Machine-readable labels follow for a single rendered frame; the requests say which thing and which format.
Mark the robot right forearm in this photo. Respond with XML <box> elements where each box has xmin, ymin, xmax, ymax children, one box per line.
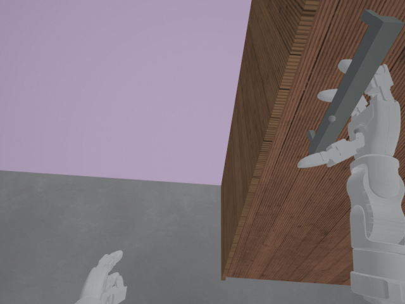
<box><xmin>346</xmin><ymin>154</ymin><xmax>405</xmax><ymax>304</ymax></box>

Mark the robot right hand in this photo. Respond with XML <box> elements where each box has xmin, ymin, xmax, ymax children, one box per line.
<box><xmin>297</xmin><ymin>60</ymin><xmax>401</xmax><ymax>168</ymax></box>

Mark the robot left hand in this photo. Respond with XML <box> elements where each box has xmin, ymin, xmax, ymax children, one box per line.
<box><xmin>79</xmin><ymin>250</ymin><xmax>127</xmax><ymax>304</ymax></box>

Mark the handle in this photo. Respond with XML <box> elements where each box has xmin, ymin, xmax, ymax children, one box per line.
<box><xmin>307</xmin><ymin>9</ymin><xmax>404</xmax><ymax>155</ymax></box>

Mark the wardrobe door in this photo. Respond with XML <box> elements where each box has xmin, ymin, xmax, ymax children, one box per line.
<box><xmin>227</xmin><ymin>0</ymin><xmax>405</xmax><ymax>286</ymax></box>

